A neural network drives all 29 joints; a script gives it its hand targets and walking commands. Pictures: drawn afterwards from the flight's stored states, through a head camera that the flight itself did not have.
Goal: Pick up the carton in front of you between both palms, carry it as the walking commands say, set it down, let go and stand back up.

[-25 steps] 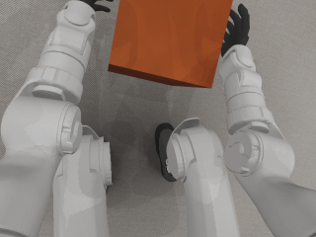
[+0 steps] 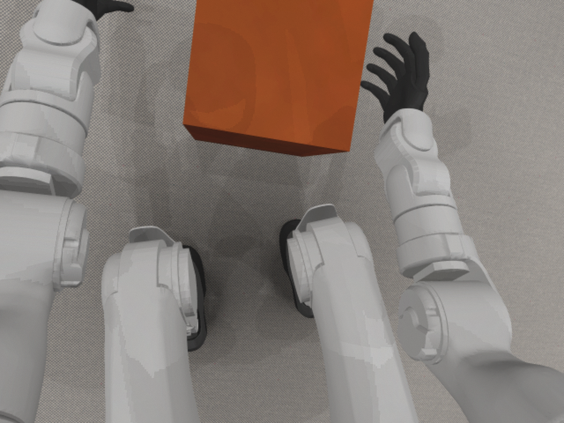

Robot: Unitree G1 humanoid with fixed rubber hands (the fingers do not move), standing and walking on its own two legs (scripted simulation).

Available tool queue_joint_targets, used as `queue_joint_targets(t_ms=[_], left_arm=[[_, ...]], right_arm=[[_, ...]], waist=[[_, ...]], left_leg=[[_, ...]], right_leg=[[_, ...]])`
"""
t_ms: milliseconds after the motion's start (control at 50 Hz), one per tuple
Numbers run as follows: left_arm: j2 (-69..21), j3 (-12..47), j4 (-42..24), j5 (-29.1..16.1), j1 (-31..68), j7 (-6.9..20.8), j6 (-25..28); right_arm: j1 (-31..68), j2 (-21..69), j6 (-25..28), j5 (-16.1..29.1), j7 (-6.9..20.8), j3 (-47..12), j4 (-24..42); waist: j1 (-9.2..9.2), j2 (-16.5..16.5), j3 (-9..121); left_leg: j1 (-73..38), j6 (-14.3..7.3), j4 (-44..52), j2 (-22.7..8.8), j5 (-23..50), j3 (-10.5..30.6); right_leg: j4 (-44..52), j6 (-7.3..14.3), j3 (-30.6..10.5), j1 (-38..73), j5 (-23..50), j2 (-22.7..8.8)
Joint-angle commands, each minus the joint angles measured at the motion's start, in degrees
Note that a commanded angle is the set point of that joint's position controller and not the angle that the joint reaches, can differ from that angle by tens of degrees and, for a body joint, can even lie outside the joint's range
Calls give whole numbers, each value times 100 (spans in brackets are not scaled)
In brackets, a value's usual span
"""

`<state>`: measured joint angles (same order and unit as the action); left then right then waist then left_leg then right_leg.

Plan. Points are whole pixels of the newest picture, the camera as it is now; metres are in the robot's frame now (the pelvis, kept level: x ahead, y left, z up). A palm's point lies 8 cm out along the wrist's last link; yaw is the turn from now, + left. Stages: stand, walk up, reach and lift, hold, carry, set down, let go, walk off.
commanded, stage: set down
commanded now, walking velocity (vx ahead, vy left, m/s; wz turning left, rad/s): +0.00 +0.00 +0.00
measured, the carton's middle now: (266, 80) +0.52 -0.05 -0.28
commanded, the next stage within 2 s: let go in 0.78 s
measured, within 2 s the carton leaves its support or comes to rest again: neither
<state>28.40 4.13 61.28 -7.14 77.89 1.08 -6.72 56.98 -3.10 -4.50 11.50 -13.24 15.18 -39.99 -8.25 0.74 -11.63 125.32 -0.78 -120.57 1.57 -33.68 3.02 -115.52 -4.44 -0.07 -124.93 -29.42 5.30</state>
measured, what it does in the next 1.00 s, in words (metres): rises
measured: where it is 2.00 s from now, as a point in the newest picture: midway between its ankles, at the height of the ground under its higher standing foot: (248, 299)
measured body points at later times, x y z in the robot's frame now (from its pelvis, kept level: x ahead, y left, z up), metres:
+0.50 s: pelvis +0.02 +0.00 +0.13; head +0.33 +0.04 +0.45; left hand +0.58 +0.18 +0.01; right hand +0.46 -0.20 +0.02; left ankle +0.10 +0.11 -0.37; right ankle +0.13 -0.13 -0.37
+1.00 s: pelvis +0.05 +0.01 +0.25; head +0.31 +0.05 +0.62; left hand +0.54 +0.20 +0.14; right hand +0.44 -0.19 +0.15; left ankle +0.10 +0.11 -0.37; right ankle +0.13 -0.13 -0.37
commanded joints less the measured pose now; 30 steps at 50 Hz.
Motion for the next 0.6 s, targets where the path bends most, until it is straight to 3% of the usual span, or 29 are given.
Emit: queue_joint_targets(t_ms=[0,160,360,580], left_arm=[[615,-390,-490,158,1408,53,36],[426,-562,-488,395,1018,249,25],[403,-766,-1246,668,827,340,-235],[211,-905,-1177,879,448,469,-405]], right_arm=[[799,-476,-43,-189,-30,162,803],[282,-169,-129,-445,79,295,789],[-159,-164,-345,-466,142,342,1557],[-571,-68,-481,-663,314,485,1630]], waist=[[-147,-946,6338],[-249,-1045,6516],[-254,-1424,7366],[-343,-1338,7080]], left_leg=[[-3676,-151,1510,-9,928,-188],[-3787,-63,2241,54,1242,-229],[-5142,-5,3196,159,1819,-288],[-6113,14,4387,215,2137,-191]], right_leg=[[1282,-79,734,2895,1288,-83],[1957,-137,713,3203,1635,-21],[2920,-124,742,3729,2010,2],[4081,-160,751,4274,2173,-39]])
